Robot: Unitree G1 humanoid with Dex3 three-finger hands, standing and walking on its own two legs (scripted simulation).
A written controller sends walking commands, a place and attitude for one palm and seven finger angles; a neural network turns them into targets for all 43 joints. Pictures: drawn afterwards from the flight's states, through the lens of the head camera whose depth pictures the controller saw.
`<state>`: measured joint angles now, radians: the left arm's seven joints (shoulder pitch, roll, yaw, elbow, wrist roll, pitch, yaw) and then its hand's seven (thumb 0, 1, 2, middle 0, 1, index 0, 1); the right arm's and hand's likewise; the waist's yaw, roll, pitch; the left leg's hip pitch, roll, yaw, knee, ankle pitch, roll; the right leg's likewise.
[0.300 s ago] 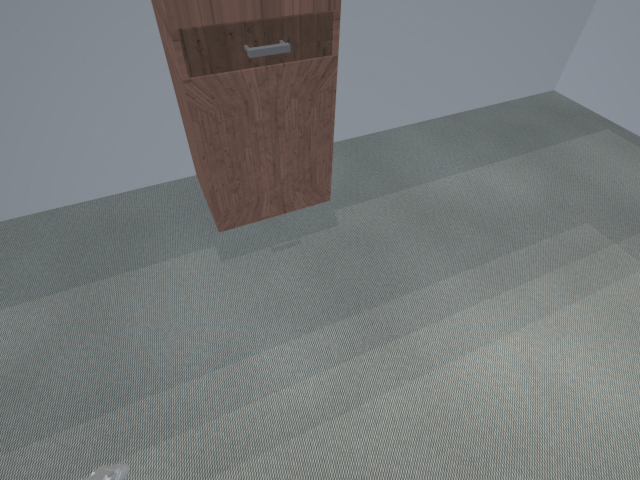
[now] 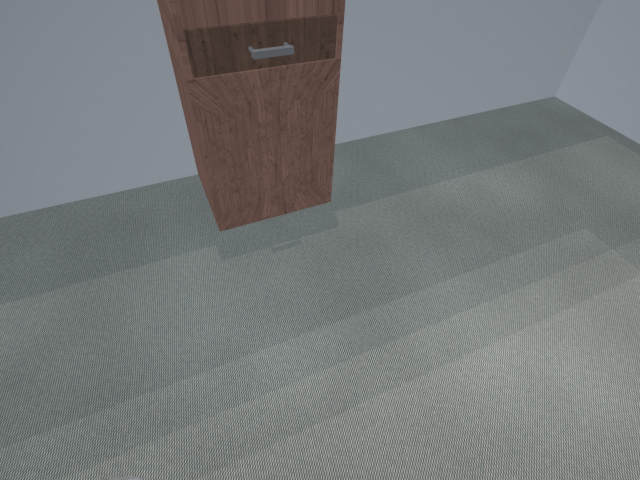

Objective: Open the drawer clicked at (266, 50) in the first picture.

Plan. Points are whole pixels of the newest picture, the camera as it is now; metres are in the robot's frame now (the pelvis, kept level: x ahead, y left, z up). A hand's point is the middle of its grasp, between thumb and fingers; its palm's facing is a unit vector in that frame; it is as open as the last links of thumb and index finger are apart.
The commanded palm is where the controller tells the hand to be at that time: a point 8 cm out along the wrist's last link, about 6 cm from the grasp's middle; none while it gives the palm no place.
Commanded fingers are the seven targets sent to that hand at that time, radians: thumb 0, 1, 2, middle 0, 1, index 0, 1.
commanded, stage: stand and wait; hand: left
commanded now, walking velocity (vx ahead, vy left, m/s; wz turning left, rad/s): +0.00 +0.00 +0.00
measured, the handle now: (270, 49) +1.33 +0.25 -0.01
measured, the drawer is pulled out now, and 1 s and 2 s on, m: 0.00 0.00 0.00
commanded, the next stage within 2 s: look at it before walking up in 0.52 s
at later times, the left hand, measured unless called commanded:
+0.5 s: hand out of the picture +0.05 +0.25 -0.15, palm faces -0.02 -0.94 -0.33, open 7.4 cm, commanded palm none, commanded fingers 0.00 0.90 0.90 -0.20 -0.30 -0.20 -0.30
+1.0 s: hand out of the picture +0.06 +0.24 -0.15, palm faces -0.02 -0.94 -0.33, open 7.4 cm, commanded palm none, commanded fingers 0.00 0.90 0.90 -0.20 -0.30 -0.20 -0.30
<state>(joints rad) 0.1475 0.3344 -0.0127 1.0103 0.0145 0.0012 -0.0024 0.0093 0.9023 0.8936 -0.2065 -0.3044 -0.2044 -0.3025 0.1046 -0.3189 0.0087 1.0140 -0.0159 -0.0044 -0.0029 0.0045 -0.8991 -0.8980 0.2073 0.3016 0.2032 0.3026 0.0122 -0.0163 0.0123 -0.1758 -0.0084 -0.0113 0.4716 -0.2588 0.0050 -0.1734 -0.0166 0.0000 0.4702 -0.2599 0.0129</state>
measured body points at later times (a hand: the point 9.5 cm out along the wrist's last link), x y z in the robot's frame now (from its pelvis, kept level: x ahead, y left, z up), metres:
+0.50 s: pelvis -0.01 +0.00 +0.00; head -0.02 +0.00 +0.45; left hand +0.06 +0.30 -0.13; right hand +0.06 -0.30 -0.13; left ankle +0.00 +0.12 -0.74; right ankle +0.00 -0.13 -0.74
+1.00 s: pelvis +0.00 -0.01 +0.01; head +0.00 +0.00 +0.46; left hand +0.07 +0.29 -0.13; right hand +0.08 -0.30 -0.12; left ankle +0.00 +0.12 -0.74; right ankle +0.00 -0.13 -0.74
